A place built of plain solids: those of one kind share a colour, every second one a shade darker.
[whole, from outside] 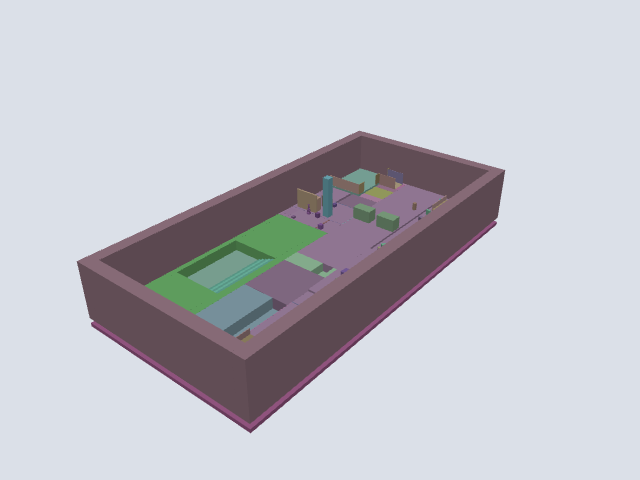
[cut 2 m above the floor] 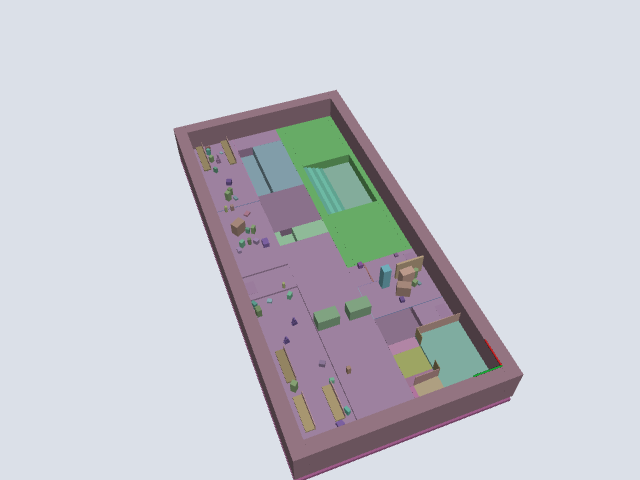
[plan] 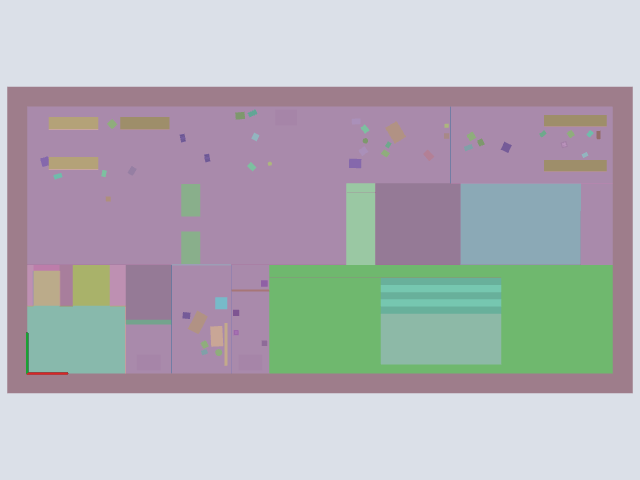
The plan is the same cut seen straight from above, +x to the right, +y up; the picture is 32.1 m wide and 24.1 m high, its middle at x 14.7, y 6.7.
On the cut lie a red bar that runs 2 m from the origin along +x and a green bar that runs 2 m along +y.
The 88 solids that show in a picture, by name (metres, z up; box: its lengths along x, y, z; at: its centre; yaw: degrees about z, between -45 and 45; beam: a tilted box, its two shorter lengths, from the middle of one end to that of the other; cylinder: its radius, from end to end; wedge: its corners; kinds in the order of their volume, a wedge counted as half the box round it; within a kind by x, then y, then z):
{
 "wall_1": {"box": [1.0, 13.4, 4.6], "at": [-0.5, 6.7, 1.3]},
 "wall_2": {"box": [31.4, 1.0, 4.6], "at": [14.7, -0.5, 1.3]},
 "wall_3": {"box": [31.4, 1.0, 4.6], "at": [14.7, 13.9, 1.3]},
 "wall_4": {"box": [1.0, 13.4, 4.6], "at": [29.9, 6.7, 1.3]},
 "floor_1": {"box": [11.95, 3.85, 0.84], "at": [5.97, 11.47, -0.58]},
 "floor_2": {"box": [2.3, 2.46, 1.0], "at": [6.1, 1.23, -0.5]},
 "floor_3": {"box": [2.3, 2.75, 1.0], "at": [6.1, 4.08, -0.5]},
 "floor_4": {"box": [16.02, 4.1, 1.0], "at": [8.01, 7.5, -0.5]},
 "floor_5": {"box": [3.0, 5.45, 1.0], "at": [8.75, 2.73, -0.5]},
 "floor_6": {"box": [1.9, 5.45, 1.0], "at": [11.2, 2.73, -0.5]},
 "floor_7": {"box": [2.1, 3.85, 1.0], "at": [13.0, 11.47, -0.5]},
 "floor_8": {"box": [5.5, 3.85, 1.15], "at": [16.8, 11.47, -0.42]},
 "floor_9": {"box": [4.27, 4.1, 1.0], "at": [19.61, 7.5, -0.5]},
 "floor_10": {"box": [1.7, 3.85, 1.0], "at": [20.4, 11.47, -0.5]},
 "floor_11": {"box": [8.15, 3.85, 1.01], "at": [25.32, 11.47, -0.5]},
 "floor_12": {"box": [1.6, 4.1, 1.0], "at": [28.6, 7.5, -0.5]},
 "floor_base_1": {"box": [31.4, 15.4, 0.3], "at": [14.7, 6.7, -1.57]},
 "floor_rim_1": {"box": [5.6, 4.35, 1.0], "at": [14.95, 2.62, -0.5]},
 "floor_rim_2": {"box": [17.25, 0.45, 1.0], "at": [20.77, 0.23, -0.5]},
 "floor_rim_3": {"box": [17.25, 0.65, 1.0], "at": [20.77, 5.12, -0.5]},
 "floor_rim_4": {"box": [5.6, 4.35, 1.0], "at": [26.6, 2.62, -0.5]},
 "floor_trav_1": {"box": [6.05, 2.71, 1.0], "at": [24.77, 6.8, -0.5]},
 "floor_trav_2": {"box": [6.05, 1.39, 0.5], "at": [24.77, 8.86, -1.15]},
 "floor_deck_1": {"box": [4.95, 3.4, 1.18], "at": [2.48, 1.7, -0.41]},
 "step_down_1": {"box": [6.05, 0.36, 0.25], "at": [20.77, 3.18, -0.88]},
 "step_down_2": {"box": [6.05, 0.36, 0.4], "at": [20.77, 3.54, -0.8]},
 "step_down_3": {"box": [6.05, 0.36, 0.55], "at": [20.77, 3.9, -0.72]},
 "step_down_4": {"box": [6.05, 0.36, 0.7], "at": [20.77, 4.26, -0.65]},
 "step_down_5": {"box": [6.05, 0.36, 0.85], "at": [20.77, 4.62, -0.57]},
 "floor_hatch_1": {"box": [1.46, 2.61, 1.0], "at": [16.75, 6.75, -0.5]},
 "floor_hatch_2": {"box": [1.46, 1.03, 0.7], "at": [16.75, 8.57, -1.05]},
 "floor_hatch_3": {"box": [1.46, 0.46, 1.0], "at": [16.75, 9.32, -0.5]},
 "floor_pit_1": {"box": [6.05, 2.55, 0.3], "at": [20.77, 1.73, -1.05]},
 "floor_before_steps_1": {"box": [1.85, 2.05, 1.0], "at": [3.21, 4.42, -0.5]},
 "floor_fore_1": {"box": [0.32, 2.05, 1.0], "at": [0.16, 4.42, -0.5]},
 "floor_fore_2": {"box": [0.67, 2.05, 1.0], "at": [1.96, 4.42, -0.5]},
 "floor_fore_3": {"box": [0.81, 2.05, 1.0], "at": [4.54, 4.42, -0.5]},
 "neck_1": {"box": [0.95, 1.63, 1.05], "at": [8.21, 6.31, 0.53]},
 "neck_2": {"box": [0.95, 1.64, 1.05], "at": [8.21, 8.69, 0.53]},
 "trolley_1": {"box": [0.61, 1.03, 1.04], "at": [8.57, 2.55, 0.52], "yaw": -27.8},
 "trolley_2": {"box": [0.61, 1.02, 1.19], "at": [9.52, 1.86, 0.6], "yaw": 2.9},
 "trolley_3": {"box": [0.67, 0.93, 1.06], "at": [18.5, 12.1, 0.68], "yaw": 31.4},
 "ramp_ramp_1": {"wedge": [[0.32, 3.4, -1.0], [0.32, 3.4, 0.17], [0.32, 5.15, -1.0], [0.32, 5.15, 0.0], [1.62, 3.4, -1.0], [1.62, 3.4, 0.17], [1.62, 5.15, -1.0], [1.62, 5.15, 0.0]]},
 "column_asa_1": {"box": [0.6, 0.6, 3.6], "at": [9.74, 3.53, 1.8]},
 "seat_1": {"box": [2.48, 0.66, 0.14], "at": [2.33, 10.54, 0.22]},
 "seat_2": {"box": [2.48, 0.66, 0.14], "at": [2.33, 12.55, 0.22]},
 "seat_3": {"box": [2.48, 0.66, 0.14], "at": [5.91, 12.55, 0.22]},
 "seat_4": {"box": [3.15, 0.61, 0.12], "at": [27.52, 10.41, 0.38]},
 "seat_5": {"box": [3.15, 0.61, 0.12], "at": [27.52, 12.68, 0.38]},
 "screenE_1": {"box": [0.15, 2.15, 1.71], "at": [9.98, 1.46, 0.86]},
 "bin_1": {"box": [0.38, 0.39, 0.92], "at": [4.26, 12.52, 0.3], "yaw": 43.6},
 "bin_2": {"box": [0.3, 0.35, 0.54], "at": [8.91, 1.45, 0.27], "yaw": 27.5},
 "bin_3": {"box": [0.47, 0.36, 0.75], "at": [10.69, 12.94, 0.21], "yaw": 5.0},
 "bin_4": {"box": [0.36, 0.28, 0.71], "at": [17.98, 11.05, 0.51], "yaw": -34.8},
 "bin_5": {"box": [0.37, 0.37, 0.85], "at": [22.3, 11.9, 0.43], "yaw": 32.9},
 "floor_before_ramp_1": {"box": [1.3, 0.3, 1.0], "at": [0.97, 5.3, -0.5]},
 "back_1": {"box": [2.48, 0.05, 0.44], "at": [2.33, 10.23, 0.51]},
 "back_2": {"box": [2.48, 0.05, 0.44], "at": [2.33, 12.24, 0.51]},
 "back_3": {"box": [2.48, 0.05, 0.44], "at": [5.91, 12.24, 0.51]},
 "back_4": {"box": [3.15, 0.06, 0.45], "at": [27.52, 10.14, 0.66]},
 "back_5": {"box": [3.15, 0.06, 0.45], "at": [27.52, 12.4, 0.66]},
 "floor_gap_1": {"box": [2.3, 0.24, 0.55], "at": [6.1, 2.58, -1.12]},
 "carton_1": {"box": [0.42, 0.45, 0.3], "at": [0.91, 10.63, -0.01], "yaw": 15.9},
 "carton_2": {"box": [0.38, 0.32, 0.26], "at": [8.0, 2.91, 0.13], "yaw": -5.3},
 "carton_3": {"box": [0.62, 0.47, 0.41], "at": [16.46, 10.54, 0.35], "yaw": -1.7},
 "carton_4": {"box": [0.42, 0.44, 0.4], "at": [24.05, 11.35, 0.21], "yaw": -24.1},
 "low_mat_1": {"box": [1.2, 0.8, 0.06], "at": [6.1, 0.55, -0.02]},
 "low_mat_2": {"box": [1.2, 0.8, 0.06], "at": [11.2, 0.55, -0.02]},
 "low_mat_3": {"box": [1.1, 0.8, 0.06], "at": [13.0, 12.85, -0.02]},
 "bag_1": {"box": [0.31, 0.41, 0.4], "at": [5.27, 10.17, 0.04], "yaw": -31.8},
 "bag_2": {"box": [0.44, 0.29, 0.31], "at": [16.52, 12.65, 0.3], "yaw": 2.1},
 "bag_3": {"box": [0.38, 0.34, 0.4], "at": [16.88, 11.16, 0.35], "yaw": 36.2},
 "rail_1": {"box": [0.04, 3.36, 0.99], "at": [4.93, 1.68, 0.67]},
 "suitcase_1": {"box": [0.42, 0.23, 0.52], "at": [1.54, 9.9, 0.1], "yaw": 16.4},
 "suitcase_2": {"box": [0.44, 0.25, 0.69], "at": [11.31, 13.05, 0.18], "yaw": 25.6},
 "backpack_1": {"box": [0.4, 0.28, 0.53], "at": [11.27, 10.38, 0.1], "yaw": -43.1},
 "backpack_2": {"box": [0.29, 0.38, 0.59], "at": [16.96, 12.27, 0.45], "yaw": 37.6},
 "ramp_sidea_1": {"box": [0.04, 1.75, 1.17], "at": [0.3, 4.28, 0.53]},
 "ramp_sideb_1": {"box": [0.04, 1.75, 1.17], "at": [1.64, 4.28, 0.53]},
 "rail_front_1": {"box": [0.67, 0.04, 0.99], "at": [1.96, 3.38, 0.67]},
 "rail_front_2": {"box": [0.81, 0.04, 0.99], "at": [4.54, 3.38, 0.67]},
 "edge_bag_1": {"box": [0.34, 0.34, 0.4], "at": [11.91, 4.52, 0.2]},
 "inway_backpack_1": {"box": [0.35, 0.49, 0.2], "at": [20.15, 10.95, 0.05], "yaw": 42.2},
 "low_stripW_1": {"box": [0.04, 5.45, 0.05], "at": [7.25, 2.73, -0.02]},
 "low_stripW_2": {"box": [0.04, 3.85, 0.06], "at": [21.25, 11.47, -0.01]},
 "parcel_1": {"box": [0.3, 0.35, 0.18], "at": [11.46, 11.87, -0.07], "yaw": -26.9},
 "low_stripS_1": {"box": [8.15, 0.04, 0.06], "at": [25.32, 9.55, -0.01]},
 "low_stripE_1": {"box": [0.04, 5.45, 0.05], "at": [10.25, 2.73, -0.02]}
}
